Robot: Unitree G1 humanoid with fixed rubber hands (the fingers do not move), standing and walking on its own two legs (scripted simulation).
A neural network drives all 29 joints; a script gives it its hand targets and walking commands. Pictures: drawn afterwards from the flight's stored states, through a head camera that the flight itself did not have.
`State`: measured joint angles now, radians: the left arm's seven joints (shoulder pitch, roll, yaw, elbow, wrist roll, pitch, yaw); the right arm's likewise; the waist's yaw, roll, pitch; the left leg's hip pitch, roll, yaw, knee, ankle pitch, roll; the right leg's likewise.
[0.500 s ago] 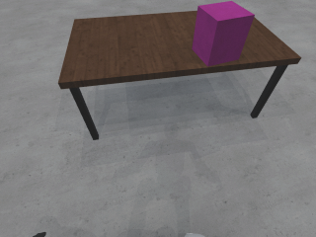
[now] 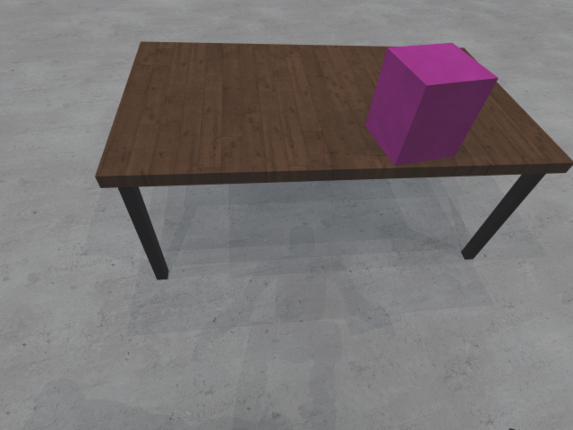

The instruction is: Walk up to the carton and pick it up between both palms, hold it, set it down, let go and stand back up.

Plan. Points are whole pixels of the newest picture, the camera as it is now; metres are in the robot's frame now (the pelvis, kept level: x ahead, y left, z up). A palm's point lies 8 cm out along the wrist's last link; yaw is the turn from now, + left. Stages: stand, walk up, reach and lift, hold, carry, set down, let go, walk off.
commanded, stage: walk up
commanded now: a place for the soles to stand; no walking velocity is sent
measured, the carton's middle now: (423, 105) +0.95 -0.39 -0.06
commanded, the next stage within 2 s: none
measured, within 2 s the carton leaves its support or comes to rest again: neither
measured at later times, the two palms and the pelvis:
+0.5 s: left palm (124, 405) +0.18 +0.23 -0.09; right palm (563, 396) +0.19 -0.43 -0.10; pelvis +0.13 -0.10 +0.00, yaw -1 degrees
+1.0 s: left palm (170, 318) +0.32 +0.20 -0.11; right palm (569, 348) +0.26 -0.47 -0.08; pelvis +0.23 -0.13 +0.00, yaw +0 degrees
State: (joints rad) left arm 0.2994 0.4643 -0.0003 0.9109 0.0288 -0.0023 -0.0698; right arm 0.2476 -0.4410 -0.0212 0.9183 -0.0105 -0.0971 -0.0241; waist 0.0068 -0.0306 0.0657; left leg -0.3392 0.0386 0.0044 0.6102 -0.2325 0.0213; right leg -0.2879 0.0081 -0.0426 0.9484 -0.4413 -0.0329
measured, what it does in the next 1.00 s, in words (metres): walks ahead: right foot, then left foot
